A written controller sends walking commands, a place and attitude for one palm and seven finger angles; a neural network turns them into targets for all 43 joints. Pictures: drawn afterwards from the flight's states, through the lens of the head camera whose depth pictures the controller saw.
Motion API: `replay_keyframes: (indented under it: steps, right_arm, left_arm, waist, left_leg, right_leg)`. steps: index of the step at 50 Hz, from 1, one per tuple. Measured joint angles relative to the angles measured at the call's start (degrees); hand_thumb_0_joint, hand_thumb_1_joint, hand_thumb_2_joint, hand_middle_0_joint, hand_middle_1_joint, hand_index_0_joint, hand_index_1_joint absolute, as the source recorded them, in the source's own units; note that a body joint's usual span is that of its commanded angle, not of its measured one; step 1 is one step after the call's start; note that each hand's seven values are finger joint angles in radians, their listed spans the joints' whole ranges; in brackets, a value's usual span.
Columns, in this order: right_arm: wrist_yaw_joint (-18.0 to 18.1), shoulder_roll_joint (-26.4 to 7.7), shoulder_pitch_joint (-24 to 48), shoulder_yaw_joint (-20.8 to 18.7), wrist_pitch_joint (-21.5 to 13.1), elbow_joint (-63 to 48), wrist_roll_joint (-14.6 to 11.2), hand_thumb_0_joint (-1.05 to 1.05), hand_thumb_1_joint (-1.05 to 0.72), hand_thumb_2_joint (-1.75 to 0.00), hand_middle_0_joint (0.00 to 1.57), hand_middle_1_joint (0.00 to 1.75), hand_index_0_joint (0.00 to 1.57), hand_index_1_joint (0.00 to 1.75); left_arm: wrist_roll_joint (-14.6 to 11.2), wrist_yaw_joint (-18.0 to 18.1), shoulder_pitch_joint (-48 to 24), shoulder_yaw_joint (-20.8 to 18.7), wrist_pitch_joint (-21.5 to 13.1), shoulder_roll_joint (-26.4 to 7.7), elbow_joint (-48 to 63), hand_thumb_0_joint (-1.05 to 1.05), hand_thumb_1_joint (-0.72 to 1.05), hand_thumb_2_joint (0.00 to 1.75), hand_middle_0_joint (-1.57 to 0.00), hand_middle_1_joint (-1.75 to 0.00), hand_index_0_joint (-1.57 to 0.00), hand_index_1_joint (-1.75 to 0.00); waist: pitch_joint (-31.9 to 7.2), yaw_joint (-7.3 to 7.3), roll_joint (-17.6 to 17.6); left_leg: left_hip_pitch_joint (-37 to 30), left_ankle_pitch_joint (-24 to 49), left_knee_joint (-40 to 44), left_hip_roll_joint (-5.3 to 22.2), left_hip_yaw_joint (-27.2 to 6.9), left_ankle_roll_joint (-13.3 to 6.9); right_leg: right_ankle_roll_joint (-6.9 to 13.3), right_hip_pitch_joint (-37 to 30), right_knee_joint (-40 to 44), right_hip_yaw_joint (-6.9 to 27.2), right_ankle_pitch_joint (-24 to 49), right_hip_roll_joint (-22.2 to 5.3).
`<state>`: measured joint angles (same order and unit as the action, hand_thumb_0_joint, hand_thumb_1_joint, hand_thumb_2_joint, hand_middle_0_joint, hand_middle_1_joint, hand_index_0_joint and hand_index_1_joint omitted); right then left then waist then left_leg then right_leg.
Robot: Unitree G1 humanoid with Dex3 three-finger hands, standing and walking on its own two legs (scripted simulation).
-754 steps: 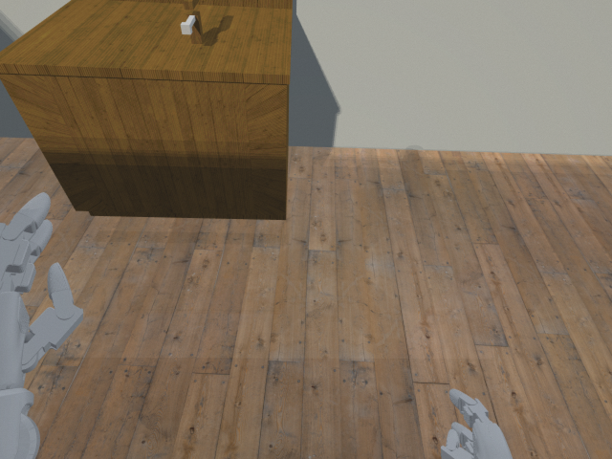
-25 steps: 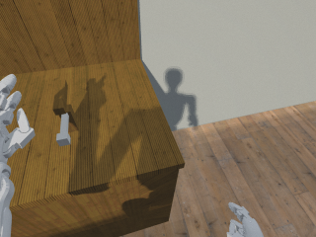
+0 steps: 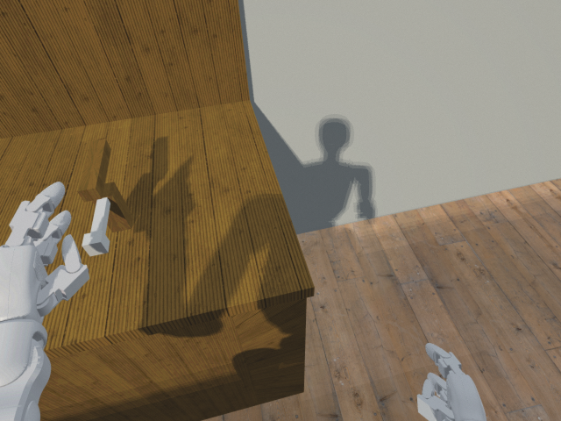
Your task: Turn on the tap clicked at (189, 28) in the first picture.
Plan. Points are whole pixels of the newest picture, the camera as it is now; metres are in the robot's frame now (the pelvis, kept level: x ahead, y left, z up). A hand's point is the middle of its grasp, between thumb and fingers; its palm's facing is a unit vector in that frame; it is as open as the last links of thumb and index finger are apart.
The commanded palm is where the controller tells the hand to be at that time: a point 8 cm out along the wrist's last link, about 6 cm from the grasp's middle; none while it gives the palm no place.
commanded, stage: turn the palm inward beside the body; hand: left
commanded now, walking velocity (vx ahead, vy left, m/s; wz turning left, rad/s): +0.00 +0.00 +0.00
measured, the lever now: (96, 243) +0.34 +0.34 +0.06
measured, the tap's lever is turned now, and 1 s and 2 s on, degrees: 0 0 0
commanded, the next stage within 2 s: reach beside the lever's end, fingers flat in 1.52 s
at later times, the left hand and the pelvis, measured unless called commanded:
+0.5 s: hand (79, 274) +0.23 +0.26 +0.15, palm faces +0.45 -0.87 -0.23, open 7.4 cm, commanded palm +0.18 +0.30 +0.16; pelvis +0.04 +0.02 +0.00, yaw +0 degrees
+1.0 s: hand (72, 337) +0.17 +0.24 +0.13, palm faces +0.50 -0.86 -0.13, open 7.4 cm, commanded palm +0.12 +0.28 +0.14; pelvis -0.01 +0.01 +0.00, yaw +1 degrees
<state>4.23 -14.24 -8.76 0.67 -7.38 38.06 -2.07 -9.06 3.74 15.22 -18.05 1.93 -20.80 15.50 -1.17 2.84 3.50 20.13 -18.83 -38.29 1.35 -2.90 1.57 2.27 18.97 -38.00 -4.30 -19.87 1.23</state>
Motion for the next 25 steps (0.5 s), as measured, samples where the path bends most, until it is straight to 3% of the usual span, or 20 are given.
replay_keyframes:
  steps: [6, 10, 14, 19, 25]
  right_arm:
    - [-1.3, 0.9, -3.34, -0.55, -1.29, -1.08, 0.62, 0.01, -0.9, -0.9, 0.2, 0.3, 0.2, 0.3]
    - [-1.65, -0.08, -4.86, -0.84, -1.73, -1.9, 0.46, 0.01, -0.9, -0.9, 0.2, 0.3, 0.2, 0.3]
    - [-1.1, -0.61, -4.87, -1.05, -2.31, -2.35, 0.41, 0.01, -0.9, -0.9, 0.2, 0.3, 0.2, 0.3]
    - [-1.3, 0.47, -4.3, -0.97, -3.11, -2.97, 0.86, 0.01, -0.9, -0.9, 0.2, 0.3, 0.2, 0.3]
    - [-1.49, 2.01, -3.6, 0.02, -1.97, -3.31, 0.67, 0.01, -0.9, -0.9, 0.2, 0.3, 0.2, 0.3]
  left_arm:
    - [-0.76, 2.55, 7.86, -2.1, -5.52, 1.98, 7.96, 0.02, 0.89, 0.9, -0.21, -0.3, -0.21, -0.3]
    - [-0.45, 2.66, 10.95, -2.33, -4.26, 3.37, 10.11, 0.02, 0.89, 0.9, -0.21, -0.3, -0.21, -0.3]
    - [-0.44, 2.05, 12.64, 0.17, -2.47, 5.14, 11.35, 0.02, 0.9, 0.9, -0.2, -0.3, -0.21, -0.3]
    - [0.84, 3.08, 13.87, 3.57, -3.67, 6.08, 13.8, 0.02, 0.9, 0.9, -0.2, -0.3, -0.21, -0.3]
    - [0.37, 4.88, 13.78, 3.17, -2.9, 6.11, 14.43, 0.02, 0.9, 0.9, -0.2, -0.3, -0.21, -0.3]
  waist:
    - [-2.05, 0.56, -2.52]
    - [-2.59, 1.0, -2.19]
    - [-2.61, 1.38, -1.55]
    - [-2.9, 1.61, -1.79]
    - [-3.51, 1.62, -1.81]
  left_leg:
    - [-0.05, -2.04, 0.26, -0.19, 0.99, 0.17]
    - [-0.2, -3.4, -0.45, -0.72, 0.8, -0.36]
    - [-0.03, -4.06, -0.97, -1.37, 0.72, -0.97]
    - [0.43, -4.1, -1.22, -1.82, 0.94, -1.17]
    - [0.52, -3.61, -1.19, -1.77, 1.01, -1.19]
  right_leg:
    - [0.07, 0.52, -0.41, 0.98, -2.03, -0.22]
    - [-0.42, -0.1, -0.52, 0.78, -3.25, -0.73]
    - [-1.07, -0.25, -0.66, 0.69, -3.84, -1.38]
    - [-1.47, 0.25, -0.98, 0.88, -3.96, -1.86]
    - [-1.47, 0.34, -0.89, 0.93, -3.34, -1.81]
